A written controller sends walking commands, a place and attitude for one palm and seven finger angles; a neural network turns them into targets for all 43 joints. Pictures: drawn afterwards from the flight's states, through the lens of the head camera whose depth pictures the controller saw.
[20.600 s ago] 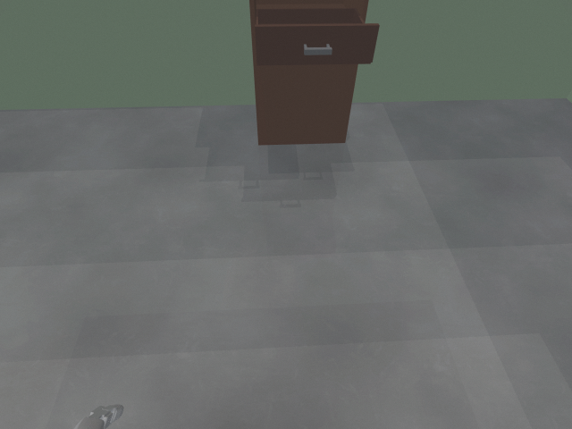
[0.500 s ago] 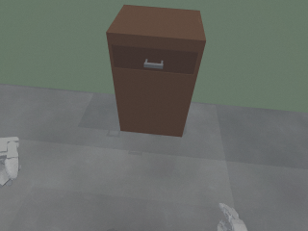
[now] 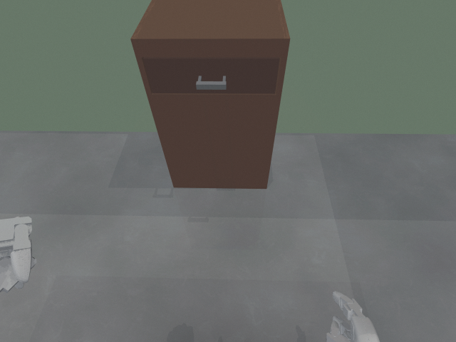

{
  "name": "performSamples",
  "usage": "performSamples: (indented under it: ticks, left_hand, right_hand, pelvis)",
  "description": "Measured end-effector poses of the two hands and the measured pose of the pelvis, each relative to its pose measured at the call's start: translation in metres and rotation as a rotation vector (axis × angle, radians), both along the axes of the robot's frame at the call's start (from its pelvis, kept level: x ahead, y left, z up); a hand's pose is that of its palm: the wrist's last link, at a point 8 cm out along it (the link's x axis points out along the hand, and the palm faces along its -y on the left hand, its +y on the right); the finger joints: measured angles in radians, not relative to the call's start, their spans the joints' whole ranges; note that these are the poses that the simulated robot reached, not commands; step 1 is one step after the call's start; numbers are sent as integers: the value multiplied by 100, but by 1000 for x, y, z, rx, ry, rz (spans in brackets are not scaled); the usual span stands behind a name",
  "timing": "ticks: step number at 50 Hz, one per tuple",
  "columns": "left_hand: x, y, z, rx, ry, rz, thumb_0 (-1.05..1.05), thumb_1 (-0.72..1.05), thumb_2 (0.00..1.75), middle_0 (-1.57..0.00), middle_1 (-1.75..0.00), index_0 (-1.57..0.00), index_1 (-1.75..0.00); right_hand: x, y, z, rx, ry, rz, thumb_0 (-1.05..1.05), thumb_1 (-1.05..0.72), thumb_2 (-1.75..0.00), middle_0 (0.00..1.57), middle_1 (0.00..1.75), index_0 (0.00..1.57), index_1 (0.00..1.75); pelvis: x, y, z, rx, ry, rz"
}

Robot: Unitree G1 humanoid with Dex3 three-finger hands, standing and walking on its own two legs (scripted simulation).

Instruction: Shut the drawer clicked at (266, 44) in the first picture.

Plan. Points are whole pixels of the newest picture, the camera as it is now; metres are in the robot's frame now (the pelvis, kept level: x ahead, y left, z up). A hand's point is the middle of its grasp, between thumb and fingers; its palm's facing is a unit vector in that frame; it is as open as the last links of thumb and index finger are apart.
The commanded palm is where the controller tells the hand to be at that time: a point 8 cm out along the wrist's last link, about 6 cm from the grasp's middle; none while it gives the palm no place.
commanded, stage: stop stepping back and stand still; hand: left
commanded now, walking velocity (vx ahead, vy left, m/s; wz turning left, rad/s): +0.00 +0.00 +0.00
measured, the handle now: (211, 82) +0.93 +0.09 -0.08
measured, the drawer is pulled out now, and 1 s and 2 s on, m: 0.00 0.00 0.00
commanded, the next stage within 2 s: let the arm hang, fingers relaxed in 0.20 s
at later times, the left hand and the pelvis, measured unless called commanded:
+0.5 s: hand (97, 339) +0.15 +0.24 -0.09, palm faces -0.01 -0.93 -0.38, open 3.1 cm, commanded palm none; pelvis -0.02 +0.02 -0.01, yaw +1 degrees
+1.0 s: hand out of the picture -0.04 +0.25 -0.16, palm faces +0.02 -0.96 -0.29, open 6.6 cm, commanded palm none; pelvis -0.03 +0.03 +0.01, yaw +2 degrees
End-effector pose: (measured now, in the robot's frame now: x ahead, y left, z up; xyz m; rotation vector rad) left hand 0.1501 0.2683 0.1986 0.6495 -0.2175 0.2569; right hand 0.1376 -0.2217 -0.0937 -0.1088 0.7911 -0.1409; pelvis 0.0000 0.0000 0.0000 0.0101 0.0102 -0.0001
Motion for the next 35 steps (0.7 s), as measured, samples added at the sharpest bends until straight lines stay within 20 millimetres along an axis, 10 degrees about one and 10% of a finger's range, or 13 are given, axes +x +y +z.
performSamples:
  ticks: [16,21,26,30,35]
  left_hand:
    - [14,6,-23,-97,2,-12,2,89,90,-140,-159,-140,-159]
    - [25,26,-153,-227,528,78,1,89,90,-136,-156,-136,-156]
    - [-32,14,-272,-400,1004,196,1,90,90,-123,-143,-123,-143]
    - [-96,-11,-324,-527,1256,243,2,90,90,-110,-129,-109,-129]
    - [-166,-6,-340,-579,1428,375,2,90,90,-91,-111,-90,-109]
  right_hand:
    - [22,-5,18,-80,-65,34,1,-90,-90,20,30,20,30]
    - [20,-16,-5,-67,13,91,1,-90,-90,20,30,20,30]
    - [-18,-25,-15,-108,149,73,1,-90,-90,20,30,20,30]
    - [-66,-28,-18,-145,320,63,1,-91,-90,20,30,20,30]
    - [-118,-23,-23,-145,511,45,1,-91,-90,20,30,20,30]
  pelvis:
    - [-3,7,3,-12,1,1]
    - [-13,17,-4,-16,17,20]
    - [-22,18,-6,-5,-6,24]
    - [-28,16,-3,-9,-21,32]
    - [-35,15,3,-24,-24,42]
